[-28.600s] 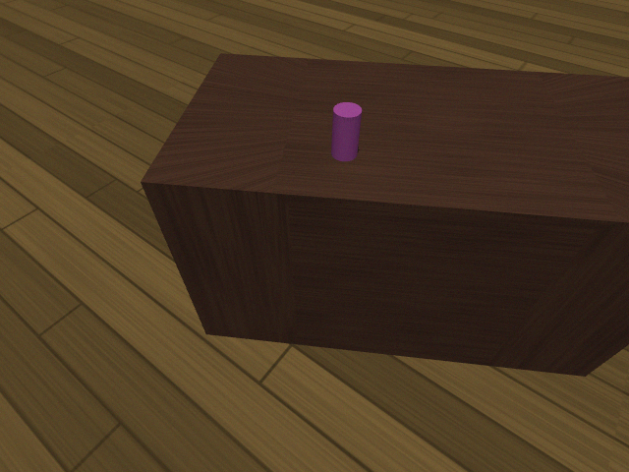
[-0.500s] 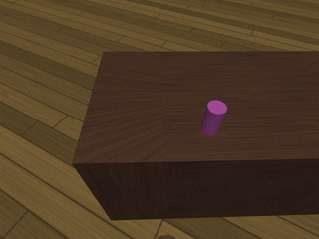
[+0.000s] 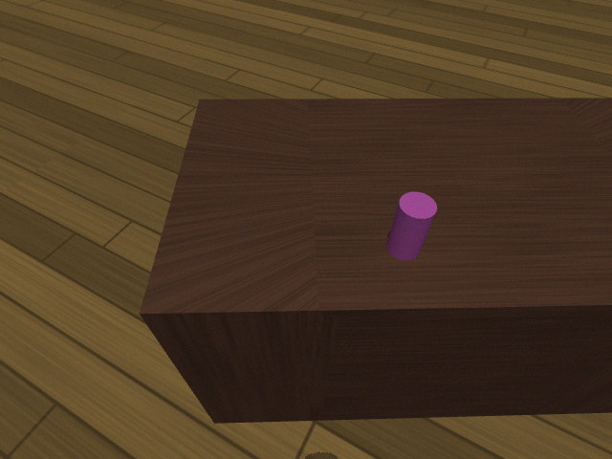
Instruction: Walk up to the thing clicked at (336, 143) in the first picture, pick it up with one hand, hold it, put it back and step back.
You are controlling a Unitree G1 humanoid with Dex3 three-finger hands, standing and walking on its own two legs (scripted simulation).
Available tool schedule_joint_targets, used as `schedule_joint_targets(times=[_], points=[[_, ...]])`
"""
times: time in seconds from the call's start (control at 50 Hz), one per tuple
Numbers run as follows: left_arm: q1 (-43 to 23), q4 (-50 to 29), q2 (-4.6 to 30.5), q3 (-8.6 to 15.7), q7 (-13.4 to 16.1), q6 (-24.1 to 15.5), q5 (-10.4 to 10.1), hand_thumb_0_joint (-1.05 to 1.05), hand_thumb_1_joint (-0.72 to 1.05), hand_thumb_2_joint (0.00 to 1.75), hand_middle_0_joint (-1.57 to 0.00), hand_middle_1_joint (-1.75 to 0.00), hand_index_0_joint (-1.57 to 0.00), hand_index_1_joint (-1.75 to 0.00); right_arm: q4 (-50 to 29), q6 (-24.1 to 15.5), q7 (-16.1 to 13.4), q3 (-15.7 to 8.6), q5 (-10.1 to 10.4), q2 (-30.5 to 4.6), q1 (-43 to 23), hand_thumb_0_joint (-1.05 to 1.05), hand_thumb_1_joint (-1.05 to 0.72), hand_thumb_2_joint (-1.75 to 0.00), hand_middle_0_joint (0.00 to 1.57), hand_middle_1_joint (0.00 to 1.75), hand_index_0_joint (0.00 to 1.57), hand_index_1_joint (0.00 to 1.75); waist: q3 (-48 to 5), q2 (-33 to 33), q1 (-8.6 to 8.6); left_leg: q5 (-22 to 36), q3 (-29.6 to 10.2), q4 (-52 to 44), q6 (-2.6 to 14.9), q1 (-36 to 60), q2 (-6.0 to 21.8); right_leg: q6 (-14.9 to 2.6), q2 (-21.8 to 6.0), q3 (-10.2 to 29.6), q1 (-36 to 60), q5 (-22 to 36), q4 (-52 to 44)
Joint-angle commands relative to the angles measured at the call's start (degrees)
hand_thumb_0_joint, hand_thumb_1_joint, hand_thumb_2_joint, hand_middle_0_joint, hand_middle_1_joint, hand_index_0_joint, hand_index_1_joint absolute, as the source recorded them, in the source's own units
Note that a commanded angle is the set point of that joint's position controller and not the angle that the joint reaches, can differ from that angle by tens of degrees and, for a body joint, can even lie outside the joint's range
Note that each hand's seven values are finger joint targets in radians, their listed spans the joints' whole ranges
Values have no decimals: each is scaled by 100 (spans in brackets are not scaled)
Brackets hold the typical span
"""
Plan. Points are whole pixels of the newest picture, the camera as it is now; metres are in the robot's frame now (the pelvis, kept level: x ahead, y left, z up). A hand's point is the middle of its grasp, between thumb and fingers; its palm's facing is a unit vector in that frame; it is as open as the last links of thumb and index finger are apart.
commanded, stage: stand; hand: right
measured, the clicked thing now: (410, 227) +0.49 -0.17 -0.03
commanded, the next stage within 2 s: step back in 0.06 s
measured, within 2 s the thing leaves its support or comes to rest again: neither
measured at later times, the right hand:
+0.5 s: hand out of the picture +0.01 -0.27 -0.17, palm faces -0.04 +0.92 -0.40, open 7.4 cm
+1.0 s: hand out of the picture -0.07 -0.24 -0.18, palm faces +0.04 +0.93 -0.37, open 7.4 cm
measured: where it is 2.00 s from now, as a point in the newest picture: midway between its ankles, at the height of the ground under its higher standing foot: outside the picture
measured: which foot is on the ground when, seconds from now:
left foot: down 0.00-0.30, up 0.32-0.54, down 0.56-0.98, up 1.00-1.00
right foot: down 0.00-0.56, up 0.58-0.92, down 0.94-1.00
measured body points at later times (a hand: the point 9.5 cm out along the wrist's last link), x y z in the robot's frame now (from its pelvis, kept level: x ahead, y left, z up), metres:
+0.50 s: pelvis -0.08 +0.01 -0.02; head -0.01 +0.01 +0.42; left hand +0.03 +0.33 -0.14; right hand +0.02 -0.31 -0.14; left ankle -0.13 +0.14 -0.71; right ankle -0.03 -0.14 -0.75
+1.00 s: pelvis -0.18 +0.03 -0.03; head -0.10 +0.01 +0.41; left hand -0.07 +0.33 -0.14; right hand -0.07 -0.29 -0.15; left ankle -0.14 +0.15 -0.74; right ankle -0.19 -0.08 -0.75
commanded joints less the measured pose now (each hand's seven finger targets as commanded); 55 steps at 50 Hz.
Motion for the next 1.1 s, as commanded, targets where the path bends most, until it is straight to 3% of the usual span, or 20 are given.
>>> schedule_joint_targets(times=[0.0,0.1,0.2,0.24,0.28,0.32,0.38,0.46,0.52,0.56,0.58,0.6,0.66,0.8,0.86,0.92,0.94,0.96,0.98,1.08], points=[[-105,-304,1197,252,77,-120,-21,0,90,90,-20,-30,-20,-30,-319,-112,-56,-228,9,-1260,-176,0,-90,-90,20,30,20,30,-482,30,6,1509,-431,-108,216,225,680,-247,-612,347,-21,1251,-168],[-59,-644,1382,493,157,5,-145,0,90,90,-20,-30,-20,-30,-542,93,-11,-409,118,-1492,-212,0,-90,-90,20,30,20,30,-289,129,-29,2648,-479,605,539,-143,695,-388,-316,183,-433,1901,882],[162,-903,1272,495,148,109,-85,0,90,90,-20,-30,-20,-30,-899,220,4,-571,108,-1643,-376,0,-90,-90,20,30,20,30,-855,479,27,1948,-710,900,931,-456,899,-547,-203,229,-478,1004,1542],[163,-1006,1451,559,131,106,-45,0,90,90,-20,-30,-20,-30,-1045,264,18,-570,103,-1507,-437,0,-90,-90,20,30,20,30,-932,213,84,1228,-499,1521,734,-690,482,-824,-627,685,-506,1234,1218],[-56,-1159,1885,687,129,102,3,0,90,90,-20,-30,-20,-30,-1121,329,42,-536,84,-1261,-394,0,-90,-90,20,30,20,30,-653,-782,165,-680,58,3084,284,-1025,-452,-1552,-1719,1748,-882,1982,421],[-318,-1426,2049,747,167,52,135,0,90,90,-20,-30,-20,-30,-1219,418,41,-557,16,-1285,-120,0,-90,-90,20,30,20,30,-338,-1021,80,-2431,-568,4325,279,-1391,-327,-2036,-2311,2203,-1395,2394,314],[-967,-1699,1809,700,184,70,164,0,90,90,-20,-30,-20,-30,-1168,407,81,-612,145,-1332,355,0,-90,-90,20,30,20,30,-198,-1160,-252,-2080,-543,4528,277,-1212,-324,-1558,-1585,1199,-1774,1964,572],[-476,-1800,1710,707,208,123,161,0,90,90,-20,-30,-20,-30,-1263,301,25,-563,48,-1344,445,0,-90,-90,20,30,20,30,-618,-1125,23,-1802,-296,2423,196,-1499,-14,-1215,-1406,1195,-348,2222,1231],[-362,-1898,1504,624,150,283,-40,0,90,90,-20,-30,-20,-30,-1197,156,-37,-643,-121,-1369,669,0,-90,-90,20,30,20,30,-787,-341,-112,955,-171,149,178,-399,68,-718,-691,548,-617,1950,2508],[-105,-1939,1024,551,192,353,-79,0,90,90,-20,-30,-20,-30,-1423,149,-48,-814,-266,-2102,387,0,-90,-90,20,30,20,30,-705,1118,74,3657,-1973,502,709,722,1446,-328,894,536,-2837,-2208,3970],[-310,-1982,1195,604,272,357,-9,0,90,90,-20,-30,-20,-30,-1500,163,-41,-851,-177,-2357,503,0,-90,-90,20,30,20,30,-768,1249,-269,3589,-2423,441,1498,94,2128,-239,856,1018,-2565,-2739,4581],[-547,-1945,1290,616,316,343,36,0,90,90,-20,-30,-20,-30,-1513,175,-63,-861,-141,-2314,333,0,-90,-90,20,30,20,30,-564,1251,-301,2819,-2594,190,1772,-431,2249,-246,782,1246,-2468,-2603,5128],[4,-1780,1283,659,216,323,-100,0,90,90,-20,-30,-20,-30,-1721,146,-150,-649,-170,-1621,-408,0,-90,-90,20,30,20,30,-237,1025,226,2966,-1013,651,1200,-46,1219,-280,864,1272,-2819,-1610,5430],[-121,-2047,1168,669,152,185,27,0,90,90,-20,-30,-20,-30,-1739,155,-200,-707,-63,-1569,447,0,-90,-90,20,30,20,30,-473,774,-246,2967,-1108,1052,1504,899,1423,0,612,764,-2539,-1635,3530],[222,-1953,1086,673,119,121,43,0,90,90,-20,-30,-20,-30,-1862,207,-158,-710,-43,-1628,195,0,-90,-90,20,30,20,30,-708,940,-132,2407,-821,1398,1260,583,1231,-135,385,272,-1721,-1180,1973],[690,-1728,1183,725,138,39,123,0,90,90,-20,-30,-20,-30,-1956,270,-111,-618,77,-1451,-21,0,-90,-90,20,30,20,30,-961,536,104,1573,-553,2020,813,-235,895,-354,235,448,-432,849,449],[618,-1794,1552,812,149,1,183,0,90,90,-20,-30,-20,-30,-2041,261,-97,-555,128,-1295,-78,0,-90,-90,20,30,20,30,-972,-277,81,599,-400,2420,533,-1156,470,-623,-419,1525,1,1820,669],[345,-1907,1886,886,124,16,104,0,90,90,-20,-30,-20,-30,-2102,264,-108,-485,145,-1102,-132,0,-90,-90,20,30,20,30,-645,-1158,116,-1619,-79,3320,206,-1947,-432,-1379,-1340,2534,-133,2629,585],[171,-2059,2157,892,127,-4,168,0,90,90,-20,-30,-20,-30,-2018,317,-202,-584,88,-1283,-239,0,-90,-90,20,30,20,30,-475,-1576,316,-2892,-522,4632,103,-1707,-471,-2151,-2138,3394,-1055,3062,465],[-41,-2261,1332,761,174,66,77,0,90,90,-20,-30,-20,-30,-1757,236,-214,-492,139,-1289,258,0,-90,-90,20,30,20,30,-532,-681,58,-2044,-715,4970,0,-2015,-743,-1370,-916,1311,-424,3773,1137]])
